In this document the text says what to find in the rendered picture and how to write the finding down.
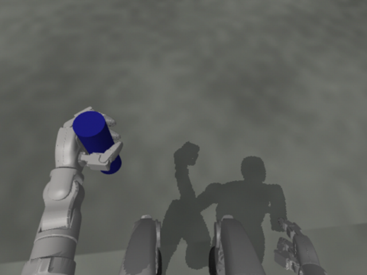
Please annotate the right robot hand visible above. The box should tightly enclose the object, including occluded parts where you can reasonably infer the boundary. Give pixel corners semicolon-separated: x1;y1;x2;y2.
274;218;320;275

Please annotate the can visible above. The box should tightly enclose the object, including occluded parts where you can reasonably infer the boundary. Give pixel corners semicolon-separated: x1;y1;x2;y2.
72;111;122;174

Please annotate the right robot arm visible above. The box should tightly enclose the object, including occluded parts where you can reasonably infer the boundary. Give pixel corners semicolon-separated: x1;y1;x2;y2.
298;264;328;275

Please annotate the left robot hand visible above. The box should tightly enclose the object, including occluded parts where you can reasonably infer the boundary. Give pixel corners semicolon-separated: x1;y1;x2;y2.
55;107;123;172

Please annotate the left robot arm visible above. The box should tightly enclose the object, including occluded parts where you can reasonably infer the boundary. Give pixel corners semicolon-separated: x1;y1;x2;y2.
21;167;85;275

